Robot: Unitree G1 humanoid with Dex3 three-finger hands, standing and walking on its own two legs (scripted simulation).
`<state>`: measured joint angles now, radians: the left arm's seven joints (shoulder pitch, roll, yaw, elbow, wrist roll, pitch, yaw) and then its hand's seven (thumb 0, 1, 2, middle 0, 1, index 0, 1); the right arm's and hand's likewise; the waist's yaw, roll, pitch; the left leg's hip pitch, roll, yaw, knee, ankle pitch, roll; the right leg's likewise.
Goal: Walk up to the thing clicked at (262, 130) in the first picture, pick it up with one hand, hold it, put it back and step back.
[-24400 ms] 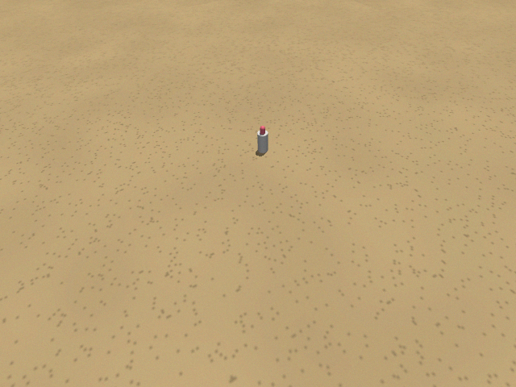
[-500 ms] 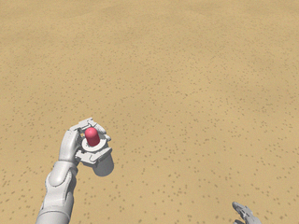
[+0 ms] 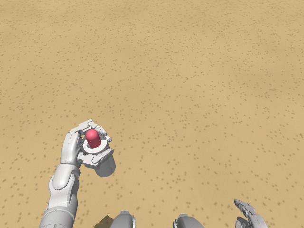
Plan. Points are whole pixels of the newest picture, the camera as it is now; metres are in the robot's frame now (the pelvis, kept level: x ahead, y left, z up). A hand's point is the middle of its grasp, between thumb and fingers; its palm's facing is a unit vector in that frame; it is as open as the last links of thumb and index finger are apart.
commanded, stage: crouch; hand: left
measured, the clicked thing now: (99, 151) +0.33 +0.16 -0.02
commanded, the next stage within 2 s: lower in 1.50 s
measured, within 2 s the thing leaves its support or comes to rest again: neither
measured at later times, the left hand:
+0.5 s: hand (112, 165) +0.37 +0.16 -0.24, palm faces -0.09 -1.00 -0.04, open 7.5 cm
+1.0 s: hand (118, 167) +0.41 +0.16 -0.39, palm faces -0.05 -1.00 -0.02, open 7.5 cm
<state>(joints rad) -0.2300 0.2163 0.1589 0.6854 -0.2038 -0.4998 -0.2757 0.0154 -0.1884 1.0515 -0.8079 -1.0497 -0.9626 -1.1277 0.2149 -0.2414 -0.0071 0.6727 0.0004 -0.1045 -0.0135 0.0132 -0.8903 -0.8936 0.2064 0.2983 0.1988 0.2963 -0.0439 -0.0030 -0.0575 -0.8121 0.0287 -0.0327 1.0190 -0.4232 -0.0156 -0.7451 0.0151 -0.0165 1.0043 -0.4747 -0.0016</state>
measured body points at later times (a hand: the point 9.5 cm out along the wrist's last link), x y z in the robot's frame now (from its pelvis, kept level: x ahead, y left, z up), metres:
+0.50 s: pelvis -0.04 +0.00 -0.21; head +0.13 +0.02 +0.20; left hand +0.37 +0.21 -0.23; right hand +0.09 -0.25 -0.34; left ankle +0.04 +0.13 -0.67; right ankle +0.01 -0.12 -0.67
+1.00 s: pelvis -0.07 +0.00 -0.35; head +0.13 +0.03 +0.05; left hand +0.41 +0.21 -0.39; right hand -0.02 -0.27 -0.47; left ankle +0.04 +0.13 -0.67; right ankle +0.01 -0.12 -0.67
